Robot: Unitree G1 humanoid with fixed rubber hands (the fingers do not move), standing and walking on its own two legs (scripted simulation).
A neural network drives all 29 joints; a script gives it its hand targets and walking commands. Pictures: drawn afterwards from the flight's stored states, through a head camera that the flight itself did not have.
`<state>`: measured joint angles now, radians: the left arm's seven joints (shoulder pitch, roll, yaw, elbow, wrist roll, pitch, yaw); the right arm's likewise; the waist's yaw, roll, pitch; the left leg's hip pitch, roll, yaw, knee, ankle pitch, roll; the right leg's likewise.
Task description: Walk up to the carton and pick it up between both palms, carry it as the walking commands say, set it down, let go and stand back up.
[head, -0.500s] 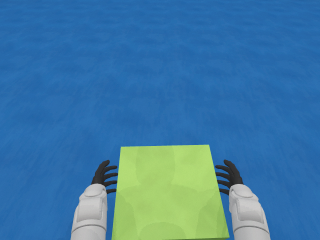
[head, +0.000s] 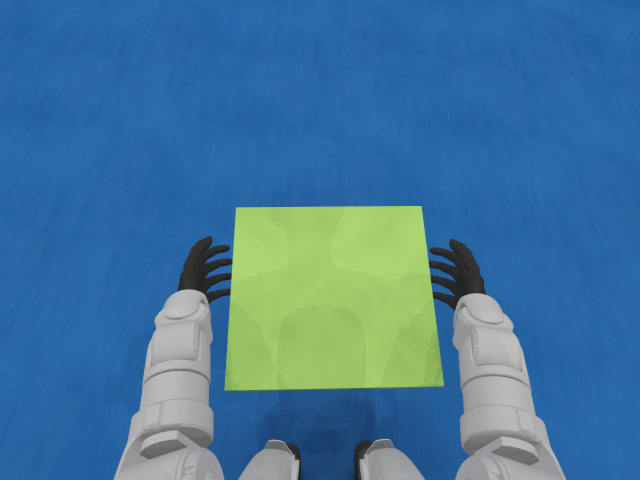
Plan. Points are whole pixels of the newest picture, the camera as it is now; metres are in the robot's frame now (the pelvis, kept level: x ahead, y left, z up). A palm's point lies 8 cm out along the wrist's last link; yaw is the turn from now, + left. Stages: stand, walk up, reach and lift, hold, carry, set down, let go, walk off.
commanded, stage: set down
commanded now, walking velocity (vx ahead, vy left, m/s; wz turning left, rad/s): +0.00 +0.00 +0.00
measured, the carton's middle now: (329, 303) +0.38 +0.00 -0.13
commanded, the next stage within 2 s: none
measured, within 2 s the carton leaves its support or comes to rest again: neither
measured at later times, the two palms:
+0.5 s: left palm (214, 297) +0.39 +0.18 -0.14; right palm (443, 300) +0.39 -0.18 -0.13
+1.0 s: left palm (222, 298) +0.42 +0.19 -0.22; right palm (421, 301) +0.41 -0.17 -0.22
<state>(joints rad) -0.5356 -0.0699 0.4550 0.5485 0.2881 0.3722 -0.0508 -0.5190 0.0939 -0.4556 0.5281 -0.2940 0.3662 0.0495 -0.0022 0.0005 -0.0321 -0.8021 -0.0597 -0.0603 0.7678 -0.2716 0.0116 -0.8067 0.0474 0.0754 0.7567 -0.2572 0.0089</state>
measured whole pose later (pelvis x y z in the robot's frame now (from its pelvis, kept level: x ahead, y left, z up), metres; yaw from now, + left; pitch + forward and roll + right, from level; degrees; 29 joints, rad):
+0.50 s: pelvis -0.01 -0.01 -0.07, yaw +0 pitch +36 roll +0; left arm -0.66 -0.01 0.45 0.56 0.24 0.35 -0.06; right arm -0.63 0.08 -0.46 0.50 -0.24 0.35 0.02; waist 0.00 -0.01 -0.19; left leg -1.35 -0.07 -0.07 1.09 -0.36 -0.01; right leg -1.36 0.07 0.06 1.09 -0.35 0.01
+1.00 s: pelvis -0.03 +0.00 -0.15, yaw +0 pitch +45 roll -1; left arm -0.85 0.07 0.40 0.69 0.17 0.34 0.01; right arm -0.81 -0.01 -0.45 0.63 -0.16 0.33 -0.03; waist 0.00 -0.01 -0.26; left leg -1.75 -0.10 -0.06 1.41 -0.43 0.00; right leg -1.75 0.08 0.06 1.39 -0.43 0.03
